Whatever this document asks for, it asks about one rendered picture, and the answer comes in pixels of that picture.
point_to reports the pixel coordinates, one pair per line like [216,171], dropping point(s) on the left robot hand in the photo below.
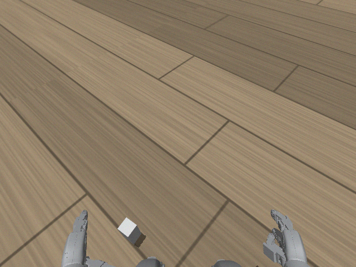
[75,246]

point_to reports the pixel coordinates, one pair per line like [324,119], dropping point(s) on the carton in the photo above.
[129,230]

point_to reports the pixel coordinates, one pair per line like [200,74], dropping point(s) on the right robot hand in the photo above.
[290,243]

